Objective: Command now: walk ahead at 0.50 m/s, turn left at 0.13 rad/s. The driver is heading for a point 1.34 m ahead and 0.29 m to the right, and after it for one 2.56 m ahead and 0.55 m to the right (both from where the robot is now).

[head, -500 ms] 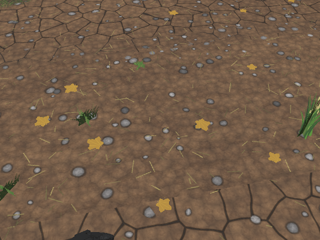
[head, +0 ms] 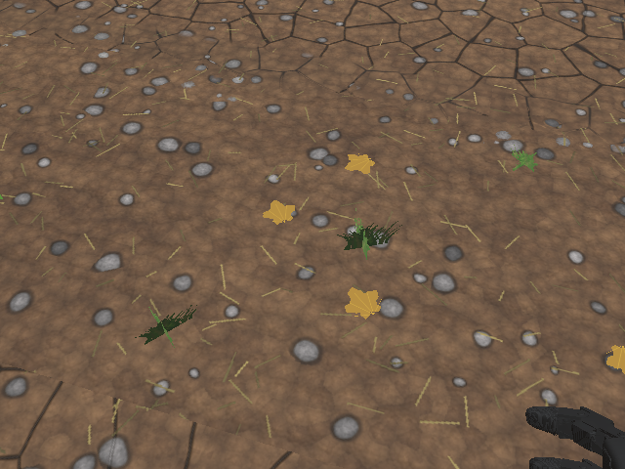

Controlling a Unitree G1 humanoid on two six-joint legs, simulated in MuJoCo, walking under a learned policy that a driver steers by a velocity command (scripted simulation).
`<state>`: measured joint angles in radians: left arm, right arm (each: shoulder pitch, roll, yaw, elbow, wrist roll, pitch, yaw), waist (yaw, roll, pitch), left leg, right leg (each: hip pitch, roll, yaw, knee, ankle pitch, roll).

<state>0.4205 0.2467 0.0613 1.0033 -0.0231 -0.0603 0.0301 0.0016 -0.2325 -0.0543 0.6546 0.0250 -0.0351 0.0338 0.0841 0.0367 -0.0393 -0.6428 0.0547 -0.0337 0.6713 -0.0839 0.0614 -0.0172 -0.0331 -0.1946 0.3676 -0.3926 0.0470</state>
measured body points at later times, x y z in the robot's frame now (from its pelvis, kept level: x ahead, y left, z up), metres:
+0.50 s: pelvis +0.26 +0.01 +0.01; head +0.28 +0.01 +0.46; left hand +0.48 +0.21 -0.10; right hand +0.21 -0.26 -0.13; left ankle +0.15 +0.12 -0.73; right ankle +0.40 -0.15 -0.69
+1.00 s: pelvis +0.52 -0.09 +0.01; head +0.55 -0.11 +0.46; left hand +0.68 +0.15 -0.11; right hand +0.64 -0.40 -0.07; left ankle +0.75 -0.04 -0.69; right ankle +0.40 -0.13 -0.73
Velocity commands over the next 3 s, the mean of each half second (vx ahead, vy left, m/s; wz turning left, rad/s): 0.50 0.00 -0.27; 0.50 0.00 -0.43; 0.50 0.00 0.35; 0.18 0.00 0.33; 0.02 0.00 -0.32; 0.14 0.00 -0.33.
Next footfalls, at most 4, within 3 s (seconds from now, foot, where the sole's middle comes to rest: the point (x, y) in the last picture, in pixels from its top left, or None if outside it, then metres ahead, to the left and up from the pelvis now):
0.04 left None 0.19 0.12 -0.76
0.60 right None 0.44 -0.15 -0.76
1.08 left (387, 353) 0.79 -0.08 -0.76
1.60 right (482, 288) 1.00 -0.33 -0.76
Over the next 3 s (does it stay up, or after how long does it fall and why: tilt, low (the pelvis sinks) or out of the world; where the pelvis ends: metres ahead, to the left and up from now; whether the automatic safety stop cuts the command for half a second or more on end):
stays up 0.97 -0.20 0.02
